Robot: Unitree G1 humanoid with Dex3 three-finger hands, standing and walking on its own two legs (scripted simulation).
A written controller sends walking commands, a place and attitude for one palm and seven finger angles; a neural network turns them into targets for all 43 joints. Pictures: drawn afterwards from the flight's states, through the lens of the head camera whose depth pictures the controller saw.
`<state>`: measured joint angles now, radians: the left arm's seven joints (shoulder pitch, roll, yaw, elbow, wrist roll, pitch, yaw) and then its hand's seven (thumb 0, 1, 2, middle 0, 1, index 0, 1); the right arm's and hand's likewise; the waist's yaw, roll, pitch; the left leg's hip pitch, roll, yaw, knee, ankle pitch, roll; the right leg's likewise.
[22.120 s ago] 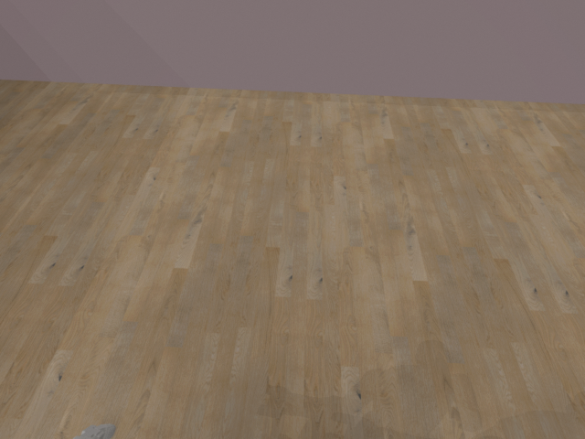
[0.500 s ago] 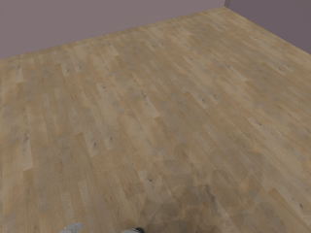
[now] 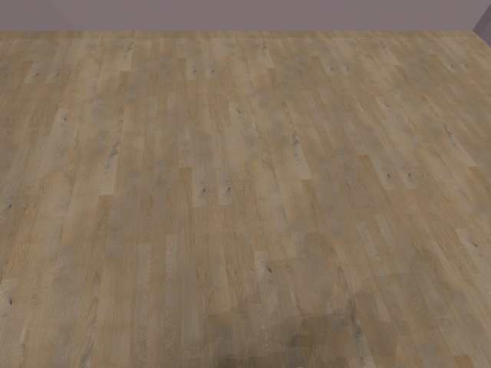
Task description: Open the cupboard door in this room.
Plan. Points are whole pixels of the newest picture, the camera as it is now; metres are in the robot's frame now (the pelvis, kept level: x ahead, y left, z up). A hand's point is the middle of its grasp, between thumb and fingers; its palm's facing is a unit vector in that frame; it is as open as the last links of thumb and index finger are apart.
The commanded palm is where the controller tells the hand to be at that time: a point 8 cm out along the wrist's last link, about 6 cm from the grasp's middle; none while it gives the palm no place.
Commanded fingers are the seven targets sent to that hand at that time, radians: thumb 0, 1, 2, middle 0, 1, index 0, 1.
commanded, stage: turn or walk to find it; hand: left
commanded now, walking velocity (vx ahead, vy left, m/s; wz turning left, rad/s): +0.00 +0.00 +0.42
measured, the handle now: out of the picture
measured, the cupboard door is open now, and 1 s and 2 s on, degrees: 0 0 0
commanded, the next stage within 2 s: stand and wait in 1.16 s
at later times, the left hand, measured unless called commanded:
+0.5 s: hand out of the picture +0.04 +0.18 -0.14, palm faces +0.21 -0.94 -0.28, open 7.4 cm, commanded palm none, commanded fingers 0.00 0.90 0.90 -0.20 -0.30 -0.20 -0.30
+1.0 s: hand out of the picture -0.09 +0.22 -0.17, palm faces +0.46 -0.85 -0.24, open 7.4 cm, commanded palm none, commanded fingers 0.00 0.90 0.90 -0.20 -0.30 -0.20 -0.30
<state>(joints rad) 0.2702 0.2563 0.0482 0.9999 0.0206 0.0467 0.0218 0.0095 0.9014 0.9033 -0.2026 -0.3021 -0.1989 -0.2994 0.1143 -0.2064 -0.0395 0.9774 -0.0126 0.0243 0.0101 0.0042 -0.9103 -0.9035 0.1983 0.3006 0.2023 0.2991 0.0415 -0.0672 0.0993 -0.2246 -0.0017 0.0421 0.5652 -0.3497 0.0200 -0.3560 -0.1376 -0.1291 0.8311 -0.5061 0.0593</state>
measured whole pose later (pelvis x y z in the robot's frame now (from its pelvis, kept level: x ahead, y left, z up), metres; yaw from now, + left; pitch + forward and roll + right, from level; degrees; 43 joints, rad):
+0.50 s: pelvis -0.01 -0.03 +0.01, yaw +13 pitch +0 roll +1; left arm 0.17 0.18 0.02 0.92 0.02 0.00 0.02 0.01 0.90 0.90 -0.20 -0.30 -0.20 -0.30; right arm 0.19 -0.25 -0.08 0.99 -0.02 0.07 0.01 0.00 -0.91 -0.90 0.20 0.30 0.20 0.30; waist -0.02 0.05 0.09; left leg -0.45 -0.03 -0.05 1.13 -0.44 -0.03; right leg -0.24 -0.07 -0.14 0.55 -0.30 -0.03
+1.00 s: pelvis -0.03 +0.01 +0.01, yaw +25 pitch +0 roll -1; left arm 0.20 0.27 0.06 1.00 0.02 0.05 0.01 0.01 0.91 0.90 -0.20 -0.30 -0.19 -0.30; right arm 0.15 -0.18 -0.03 0.97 -0.02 0.01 -0.01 0.00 -0.91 -0.90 0.20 0.30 0.21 0.30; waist 0.03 -0.04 0.08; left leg -0.21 -0.02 0.01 0.47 -0.26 0.05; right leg -0.45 -0.09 -0.05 1.07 -0.42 0.08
